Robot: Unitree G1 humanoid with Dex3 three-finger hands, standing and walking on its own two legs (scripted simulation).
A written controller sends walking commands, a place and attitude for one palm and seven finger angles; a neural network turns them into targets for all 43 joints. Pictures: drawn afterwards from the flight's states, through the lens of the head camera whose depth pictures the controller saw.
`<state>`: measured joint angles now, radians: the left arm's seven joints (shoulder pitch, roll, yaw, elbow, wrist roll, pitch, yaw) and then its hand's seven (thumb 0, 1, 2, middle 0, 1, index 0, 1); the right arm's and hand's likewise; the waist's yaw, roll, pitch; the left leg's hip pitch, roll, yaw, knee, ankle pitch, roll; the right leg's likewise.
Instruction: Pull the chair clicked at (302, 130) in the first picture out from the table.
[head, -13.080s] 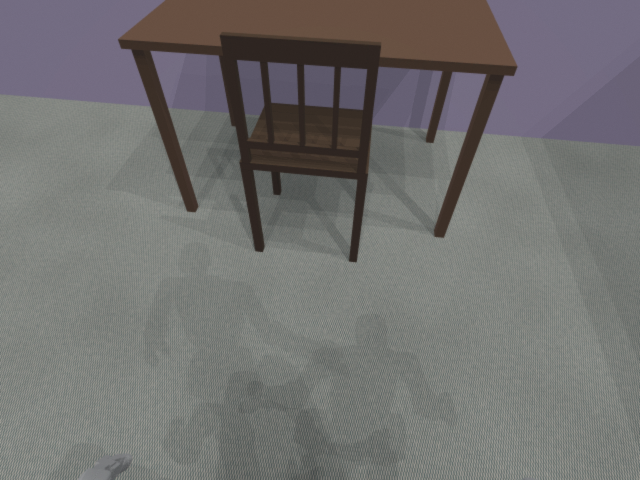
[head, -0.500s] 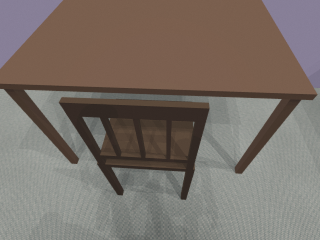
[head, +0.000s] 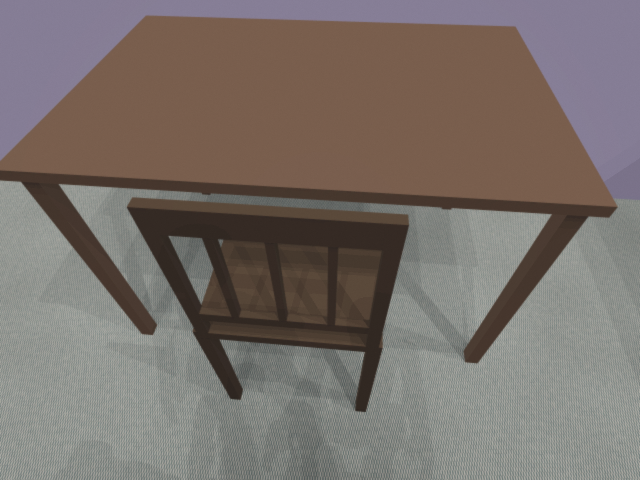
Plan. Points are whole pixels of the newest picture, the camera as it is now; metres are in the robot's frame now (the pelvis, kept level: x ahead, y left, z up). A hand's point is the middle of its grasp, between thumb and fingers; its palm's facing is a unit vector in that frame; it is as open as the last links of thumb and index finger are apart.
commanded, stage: come to a stop and stand still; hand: left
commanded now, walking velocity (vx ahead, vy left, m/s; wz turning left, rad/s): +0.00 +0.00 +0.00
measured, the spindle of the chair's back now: (277, 282) +0.45 +0.11 -0.11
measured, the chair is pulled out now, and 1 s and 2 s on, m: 0.00 0.00 0.00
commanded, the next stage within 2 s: look again from close up in 0.02 s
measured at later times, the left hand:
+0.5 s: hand out of the picture +0.05 +0.19 -0.18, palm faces +0.04 -0.97 -0.23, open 7.4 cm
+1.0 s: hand out of the picture -0.01 +0.21 -0.18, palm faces +0.02 -0.98 -0.20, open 7.4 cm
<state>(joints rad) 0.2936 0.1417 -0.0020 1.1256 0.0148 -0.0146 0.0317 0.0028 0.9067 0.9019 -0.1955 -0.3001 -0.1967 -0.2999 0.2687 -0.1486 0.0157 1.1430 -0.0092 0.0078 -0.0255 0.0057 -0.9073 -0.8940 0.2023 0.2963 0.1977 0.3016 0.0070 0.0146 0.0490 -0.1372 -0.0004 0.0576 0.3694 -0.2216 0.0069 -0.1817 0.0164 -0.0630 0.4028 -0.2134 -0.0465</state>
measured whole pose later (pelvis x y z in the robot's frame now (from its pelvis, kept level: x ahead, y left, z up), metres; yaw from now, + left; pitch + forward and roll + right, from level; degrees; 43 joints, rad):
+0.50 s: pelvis +0.01 +0.01 -0.01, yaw +1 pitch -1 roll +0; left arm 0.25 0.16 0.00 1.03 0.02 -0.03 0.05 0.00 0.91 0.90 -0.20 -0.30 -0.20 -0.30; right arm 0.23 -0.18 -0.01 1.06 -0.01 -0.02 -0.03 0.01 -0.91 -0.89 0.20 0.30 0.20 0.30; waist 0.00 0.02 0.02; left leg -0.19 -0.01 0.04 0.51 -0.31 0.03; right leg -0.21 0.00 -0.08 0.51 -0.29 -0.03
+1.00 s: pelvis +0.00 +0.04 +0.00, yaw +0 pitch -2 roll +0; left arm 0.31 0.16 -0.02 1.09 0.02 -0.01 0.05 0.00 0.90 0.90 -0.20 -0.30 -0.20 -0.30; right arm 0.26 -0.16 0.01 1.12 0.00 -0.01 -0.02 0.01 -0.91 -0.89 0.20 0.30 0.20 0.30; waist 0.01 -0.01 0.05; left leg -0.16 -0.04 0.07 0.45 -0.26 0.06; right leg -0.19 -0.03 -0.05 0.46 -0.24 0.01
